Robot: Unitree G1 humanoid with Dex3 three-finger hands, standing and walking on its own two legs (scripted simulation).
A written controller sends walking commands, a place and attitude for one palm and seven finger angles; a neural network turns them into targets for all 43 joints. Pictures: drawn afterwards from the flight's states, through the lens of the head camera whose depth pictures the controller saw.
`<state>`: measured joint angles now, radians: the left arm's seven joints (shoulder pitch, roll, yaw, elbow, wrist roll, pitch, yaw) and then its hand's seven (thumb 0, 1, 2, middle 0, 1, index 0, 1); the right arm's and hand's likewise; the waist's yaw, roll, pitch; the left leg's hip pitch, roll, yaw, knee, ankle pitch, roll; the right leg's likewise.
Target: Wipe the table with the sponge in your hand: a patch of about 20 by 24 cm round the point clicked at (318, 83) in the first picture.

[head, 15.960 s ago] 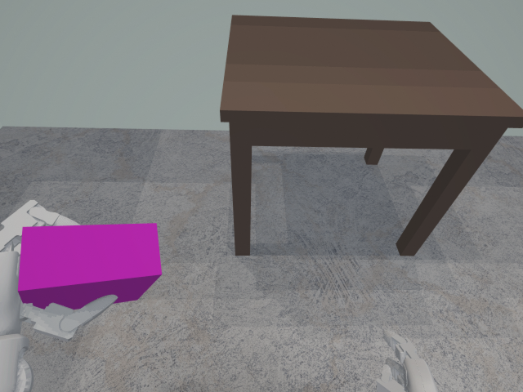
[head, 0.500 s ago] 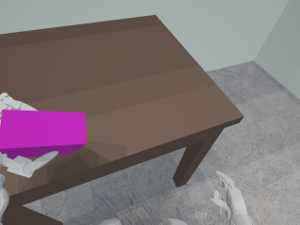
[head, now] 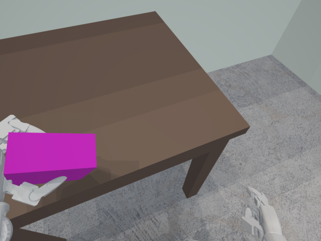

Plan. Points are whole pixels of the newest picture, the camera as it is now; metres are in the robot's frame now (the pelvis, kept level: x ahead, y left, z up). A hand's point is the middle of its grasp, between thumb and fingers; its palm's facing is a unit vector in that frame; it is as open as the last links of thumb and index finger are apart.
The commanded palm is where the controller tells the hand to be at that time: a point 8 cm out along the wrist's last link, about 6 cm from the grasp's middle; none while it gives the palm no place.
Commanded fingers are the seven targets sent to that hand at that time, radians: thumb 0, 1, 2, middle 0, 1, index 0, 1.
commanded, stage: come to a stop and stand still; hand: left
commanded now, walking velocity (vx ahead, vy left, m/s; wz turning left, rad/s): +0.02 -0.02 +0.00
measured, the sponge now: (64, 160) +0.25 +0.19 +0.13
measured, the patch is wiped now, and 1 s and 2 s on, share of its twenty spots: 0.00 0.00 0.00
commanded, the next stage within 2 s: none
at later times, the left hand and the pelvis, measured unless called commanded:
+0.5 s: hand out of the picture +0.15 +0.32 +0.15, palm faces +0.42 -0.84 -0.35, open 10.2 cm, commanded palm +0.07 +0.34 +0.18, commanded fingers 0.00 0.10 1.30 -1.20 -1.60 -1.20 -1.60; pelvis -0.07 +0.06 -0.01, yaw +3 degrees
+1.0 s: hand out of the picture +0.10 +0.34 +0.18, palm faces +0.40 -0.84 -0.36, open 10.2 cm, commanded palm +0.05 +0.37 +0.18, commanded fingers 0.00 0.10 1.30 -1.20 -1.60 -1.20 -1.60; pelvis -0.11 +0.09 +0.00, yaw +0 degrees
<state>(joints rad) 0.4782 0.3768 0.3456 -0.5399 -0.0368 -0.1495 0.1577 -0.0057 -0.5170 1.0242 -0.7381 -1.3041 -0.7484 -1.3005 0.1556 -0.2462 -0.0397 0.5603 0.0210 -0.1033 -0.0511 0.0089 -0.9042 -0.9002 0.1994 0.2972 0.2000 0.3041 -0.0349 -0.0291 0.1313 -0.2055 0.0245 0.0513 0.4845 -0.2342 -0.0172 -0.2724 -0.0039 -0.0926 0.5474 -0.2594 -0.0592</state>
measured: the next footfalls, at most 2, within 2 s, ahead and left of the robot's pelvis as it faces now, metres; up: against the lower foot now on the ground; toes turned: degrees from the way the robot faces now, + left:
right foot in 1.04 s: -0.07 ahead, +0.03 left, +0.00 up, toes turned -5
left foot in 1.28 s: -0.06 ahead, +0.23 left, +0.00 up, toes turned -1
